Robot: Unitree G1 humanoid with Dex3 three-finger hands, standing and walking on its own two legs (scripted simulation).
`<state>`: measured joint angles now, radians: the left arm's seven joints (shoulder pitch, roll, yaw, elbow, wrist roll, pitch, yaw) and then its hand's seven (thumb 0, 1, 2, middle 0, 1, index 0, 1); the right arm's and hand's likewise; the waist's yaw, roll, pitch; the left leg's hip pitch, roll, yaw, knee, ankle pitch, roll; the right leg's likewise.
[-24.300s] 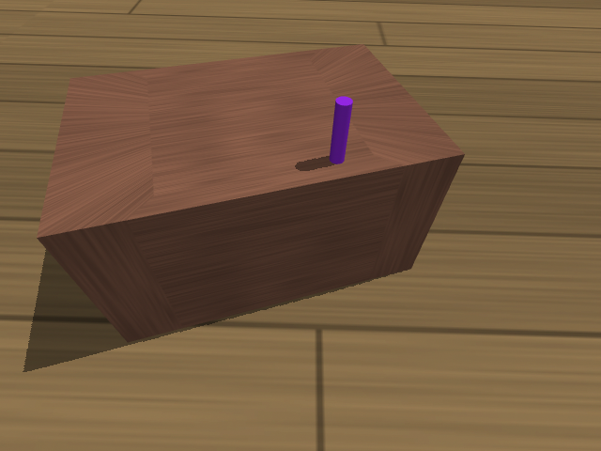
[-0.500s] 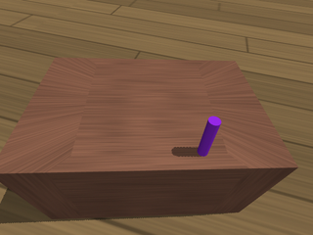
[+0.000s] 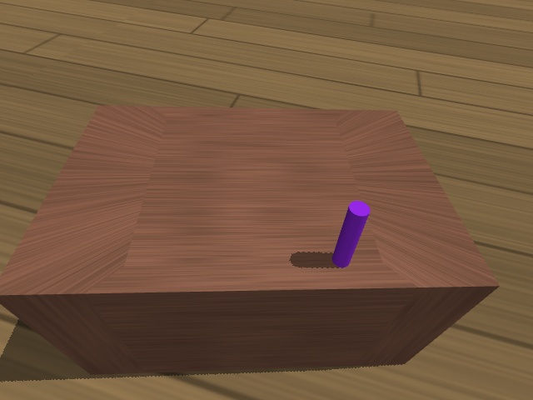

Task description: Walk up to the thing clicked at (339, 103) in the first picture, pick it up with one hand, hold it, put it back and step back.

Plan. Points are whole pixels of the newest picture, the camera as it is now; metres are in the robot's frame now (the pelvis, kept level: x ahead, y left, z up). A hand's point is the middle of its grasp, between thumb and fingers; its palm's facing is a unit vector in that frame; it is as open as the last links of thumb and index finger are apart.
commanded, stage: home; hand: right
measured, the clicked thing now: (349, 236) +0.45 -0.19 -0.09
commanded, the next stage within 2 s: stand in 0.58 s
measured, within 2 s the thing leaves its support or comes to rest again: neither
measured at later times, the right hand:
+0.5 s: hand out of the picture +0.06 -0.26 -0.15, palm faces -0.05 +0.93 -0.36, open 17.6 cm
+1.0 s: hand out of the picture +0.07 -0.26 -0.15, palm faces -0.06 +0.93 -0.36, open 12.7 cm
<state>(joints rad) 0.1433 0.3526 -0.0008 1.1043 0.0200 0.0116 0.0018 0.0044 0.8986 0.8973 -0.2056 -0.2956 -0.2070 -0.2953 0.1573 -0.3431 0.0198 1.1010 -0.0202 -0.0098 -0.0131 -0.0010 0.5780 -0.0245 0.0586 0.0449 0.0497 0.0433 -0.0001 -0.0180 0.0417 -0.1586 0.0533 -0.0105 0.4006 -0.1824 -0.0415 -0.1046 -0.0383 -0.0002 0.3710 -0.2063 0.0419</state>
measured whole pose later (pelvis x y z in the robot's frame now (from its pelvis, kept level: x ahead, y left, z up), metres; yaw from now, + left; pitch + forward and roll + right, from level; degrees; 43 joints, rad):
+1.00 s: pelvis +0.01 +0.00 +0.00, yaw +1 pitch -2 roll +0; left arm 0.12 0.35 0.01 1.13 0.01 0.00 -0.01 0.00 0.90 0.90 -0.21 -0.30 -0.21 -0.30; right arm 0.13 -0.35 0.02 1.13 -0.02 -0.01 0.00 0.00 -0.07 -0.62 0.19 0.26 0.18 0.26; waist 0.00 -0.01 0.06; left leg -0.15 0.05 -0.03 0.36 -0.17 -0.05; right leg -0.10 -0.04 -0.02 0.34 -0.20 0.04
